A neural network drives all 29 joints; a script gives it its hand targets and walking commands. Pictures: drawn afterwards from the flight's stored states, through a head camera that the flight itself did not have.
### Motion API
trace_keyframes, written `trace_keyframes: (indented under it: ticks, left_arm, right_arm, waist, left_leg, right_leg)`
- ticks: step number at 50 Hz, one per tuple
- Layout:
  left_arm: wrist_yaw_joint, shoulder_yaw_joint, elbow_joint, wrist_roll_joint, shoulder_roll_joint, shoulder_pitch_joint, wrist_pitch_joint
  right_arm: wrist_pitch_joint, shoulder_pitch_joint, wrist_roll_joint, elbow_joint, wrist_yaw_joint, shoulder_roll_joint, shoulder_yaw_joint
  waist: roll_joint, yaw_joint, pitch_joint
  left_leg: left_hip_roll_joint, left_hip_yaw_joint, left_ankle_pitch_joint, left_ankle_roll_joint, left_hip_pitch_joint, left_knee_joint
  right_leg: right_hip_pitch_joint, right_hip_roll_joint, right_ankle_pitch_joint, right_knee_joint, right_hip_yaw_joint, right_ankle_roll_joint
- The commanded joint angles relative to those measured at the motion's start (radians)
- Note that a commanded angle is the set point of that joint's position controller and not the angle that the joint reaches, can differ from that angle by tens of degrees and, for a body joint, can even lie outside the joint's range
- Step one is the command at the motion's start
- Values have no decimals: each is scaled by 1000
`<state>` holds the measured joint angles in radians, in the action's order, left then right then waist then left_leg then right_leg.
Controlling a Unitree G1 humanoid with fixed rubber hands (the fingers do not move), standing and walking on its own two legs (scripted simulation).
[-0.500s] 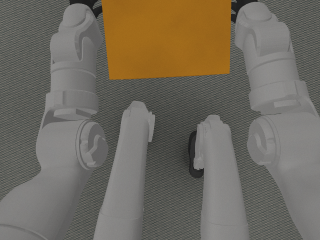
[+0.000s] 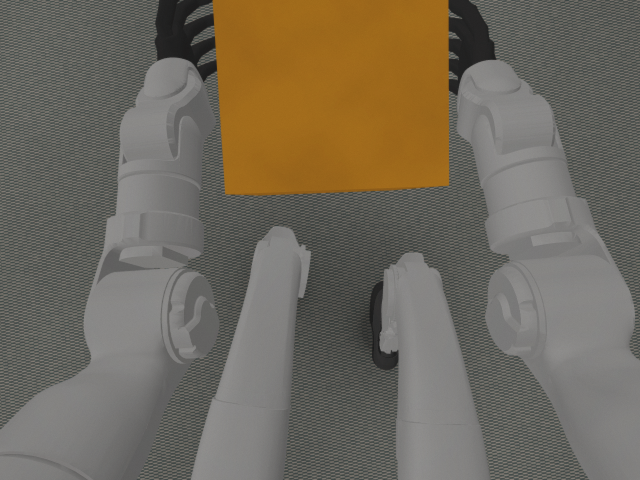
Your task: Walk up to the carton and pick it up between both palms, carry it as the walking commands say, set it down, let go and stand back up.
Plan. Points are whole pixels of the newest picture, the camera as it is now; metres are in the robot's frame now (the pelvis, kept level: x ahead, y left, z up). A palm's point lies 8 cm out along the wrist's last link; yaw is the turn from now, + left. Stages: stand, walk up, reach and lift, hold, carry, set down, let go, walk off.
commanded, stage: reach and lift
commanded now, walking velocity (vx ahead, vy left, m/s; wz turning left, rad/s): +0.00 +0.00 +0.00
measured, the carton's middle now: (326, 110) +0.50 +0.07 -0.13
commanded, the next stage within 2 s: none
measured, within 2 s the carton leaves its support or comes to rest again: neither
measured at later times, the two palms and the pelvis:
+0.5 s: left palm (153, 54) +0.47 +0.21 +0.03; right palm (509, 62) +0.50 -0.09 +0.02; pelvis +0.01 +0.00 +0.06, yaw +0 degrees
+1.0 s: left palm out of the picture +0.44 +0.21 +0.13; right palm (594, 1) +0.48 -0.09 +0.12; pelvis +0.06 +0.00 +0.12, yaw +1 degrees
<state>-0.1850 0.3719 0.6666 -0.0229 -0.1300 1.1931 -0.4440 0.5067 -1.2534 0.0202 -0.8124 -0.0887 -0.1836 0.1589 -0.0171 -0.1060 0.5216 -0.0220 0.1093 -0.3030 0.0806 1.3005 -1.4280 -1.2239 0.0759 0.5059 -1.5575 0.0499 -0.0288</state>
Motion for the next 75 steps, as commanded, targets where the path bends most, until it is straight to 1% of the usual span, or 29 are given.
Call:
trace_keyframes:
  ticks: [1, 4, 7, 8, 10, 12, 14, 15, 17, 20, 21, 22, 30, 31, 33, 34, 36, 37, 40, 42, 46, 50, 51, 52, 55, 62, 67, 71, 75]
  left_arm:
    - [381, -563, -65, -102, 1279, 629, -43]
    - [370, -627, -224, -143, 1277, 691, -29]
    - [386, -586, -108, -102, 1275, 621, -25]
    - [377, -638, -256, -120, 1264, 684, -22]
    - [381, -654, -203, -128, 1258, 615, -36]
    - [387, -651, -172, -149, 1324, 637, -43]
    - [383, -640, -212, -136, 1252, 636, -39]
    - [379, -641, -187, -154, 1280, 656, -38]
    - [375, -638, -147, -101, 1300, 512, -47]
    - [376, -678, -201, -134, 1343, 552, -44]
    - [381, -608, -166, -96, 1284, 513, -30]
    - [378, -664, -163, -124, 1352, 526, -35]
    - [396, -683, -262, -147, 1281, 550, -29]
    - [399, -632, -135, -89, 1260, 490, -29]
    - [387, -685, -195, -117, 1357, 487, -41]
    - [386, -627, -148, -87, 1302, 427, -41]
    - [395, -622, -137, -80, 1331, 429, -31]
    - [403, -602, -126, -59, 1337, 369, -29]
    - [408, -662, -182, -98, 1364, 435, -32]
    - [414, -629, -144, -60, 1345, 437, -26]
    - [412, -631, -89, -35, 1435, 296, -37]
    - [438, -504, -6, 31, 1390, 192, -31]
    - [438, -464, 76, 71, 1414, 130, -51]
    - [435, -355, 177, 138, 1349, 84, -56]
    - [455, -415, 104, 113, 1403, 72, -60]
    - [462, -455, -49, 109, 1343, -78, -72]
    - [459, -578, -242, 54, 1359, -230, -74]
    - [458, -654, -347, 4, 1322, -280, -99]
    - [443, -688, -360, -10, 1331, -320, -153]
  right_arm:
    - [-148, -893, -216, 404, 296, 1234, -367]
    - [-155, -863, -250, 445, 306, 1246, -392]
    - [-152, -813, -161, 345, 305, 1216, -327]
    - [-153, -846, -228, 454, 308, 1262, -391]
    - [-147, -783, -227, 417, 309, 1268, -397]
    - [-160, -857, -206, 454, 315, 1206, -359]
    - [-153, -816, -229, 470, 307, 1278, -406]
    - [-157, -858, -239, 454, 311, 1219, -388]
    - [-160, -797, -226, 462, 320, 1240, -404]
    - [-159, -728, -197, 445, 316, 1247, -361]
    - [-156, -698, -181, 368, 321, 1301, -358]
    - [-161, -687, -172, 372, 326, 1248, -340]
    - [-168, -815, -240, 577, 311, 1299, -447]
    - [-167, -733, -181, 404, 307, 1281, -371]
    - [-169, -681, -178, 421, 331, 1246, -346]
    - [-169, -690, -199, 434, 331, 1284, -386]
    - [-164, -654, -153, 359, 338, 1279, -342]
    - [-168, -640, -165, 409, 342, 1318, -363]
    - [-171, -636, -172, 412, 339, 1308, -356]
    - [-183, -642, -145, 413, 348, 1296, -318]
    - [-175, -474, -96, 309, 372, 1309, -251]
    - [-158, -364, -23, 236, 359, 1357, -219]
    - [-155, -311, 27, 177, 368, 1293, -137]
    - [-138, -248, 82, 52, 368, 1290, -64]
    - [-146, -313, 56, 172, 382, 1301, -119]
    - [-117, 24, 70, 149, 369, 1328, -134]
    - [-122, 53, -57, 421, 358, 1380, -398]
    - [-89, 69, -112, 555, 331, 1396, -555]
    - [-43, 162, -98, 517, 338, 1371, -551]
  waist:
    - [-6, -86, -2308]
    - [66, -63, -2459]
    - [10, -48, -2307]
    - [52, -66, -2473]
    - [24, -82, -2405]
    - [55, -5, -2386]
    - [24, -84, -2413]
    - [65, -44, -2374]
    - [68, -103, -2336]
    - [84, -23, -2344]
    - [34, -89, -2247]
    - [70, -24, -2248]
    - [-4, -74, -2386]
    - [-1, -77, -2149]
    - [68, -14, -2240]
    - [50, -97, -2209]
    - [29, -40, -2095]
    - [14, -86, -2109]
    - [53, -22, -2096]
    - [62, -54, -2008]
    - [98, 8, -1783]
    - [-14, -26, -1462]
    - [36, 17, -1279]
    - [37, -10, -1054]
    - [17, -21, -1208]
    - [48, -26, -1192]
    - [27, -92, -1336]
    - [-47, -67, -1355]
    - [42, -58, -1205]
  left_leg:
    - [-137, -191, 58, -33, -817, 189]
    - [-131, -176, 130, -17, -976, 202]
    - [-129, -173, 15, -18, -833, 227]
    - [-133, -184, 99, -22, -974, 234]
    - [-121, -195, 102, -20, -967, 251]
    - [-129, -164, 81, -2, -982, 268]
    - [-137, -174, 135, -27, -973, 272]
    - [-131, -171, 74, -19, -990, 281]
    - [-133, -182, 147, -16, -989, 303]
    - [-137, -161, 159, -7, -1093, 362]
    - [-138, -158, 152, -27, -1031, 353]
    - [-125, -150, 98, -7, -1063, 385]
    - [-132, -174, 164, -38, -1155, 422]
    - [-123, -168, 81, -38, -1000, 434]
    - [-118, -127, 105, -11, -1211, 484]
    - [-115, -150, 126, -26, -1161, 489]
    - [-114, -140, 98, -24, -1128, 497]
    - [-129, -156, 173, -33, -1126, 503]
    - [-119, -138, 130, -19, -1160, 531]
    - [-113, -138, 75, -21, -1145, 557]
    - [-107, -119, 94, -16, -1217, 623]
    - [-101, -141, 121, -48, -1085, 650]
    - [-96, -134, 57, -32, -1014, 676]
    - [-91, -141, -24, -42, -916, 693]
    - [-97, -136, -67, -30, -1018, 755]
    - [-92, -135, 315, -19, -1140, 826]
    - [-102, -117, 660, -37, -1288, 837]
    - [-109, -99, 684, -50, -1280, 877]
    - [-99, -93, 623, -43, -1311, 904]
  right_leg:
    - [308, 104, -23, 367, -75, 14]
    - [362, 104, -110, 388, -68, 25]
    - [294, 101, 2, 391, -85, 18]
    - [413, 111, -96, 408, -78, 8]
    - [403, 107, -67, 443, -68, 14]
    - [407, 106, -74, 454, -70, 31]
    - [465, 101, -127, 441, -64, 8]
    - [417, 94, -42, 462, -57, 29]
    - [434, 94, -110, 480, -53, 19]
    - [493, 93, -155, 514, -61, 21]
    - [436, 86, -102, 522, -57, 15]
    - [434, 90, -96, 538, -61, 30]
    - [686, 85, -157, 634, -32, 8]
    - [551, 70, -56, 624, -28, 10]
    - [553, 72, -104, 629, -56, 31]
    - [595, 63, -102, 661, -35, 16]
    - [533, 65, -79, 674, -51, 20]
    - [607, 71, -137, 688, -43, 17]
    - [624, 66, -137, 717, -40, 16]
    - [592, 55, -80, 735, -25, 31]
    - [527, 56, -105, 794, -51, 32]
    - [560, 46, -109, 875, -34, 22]
    - [477, 48, -68, 887, -39, 34]
    - [423, 28, 11, 911, -21, 39]
    - [586, 41, 18, 942, -24, 34]
    - [791, 42, -344, 1019, -12, 11]
    - [962, 28, -714, 1042, 24, -7]
    - [1094, 15, -896, 1066, 48, -34]
    - [1028, 22, -700, 1120, 31, -5]
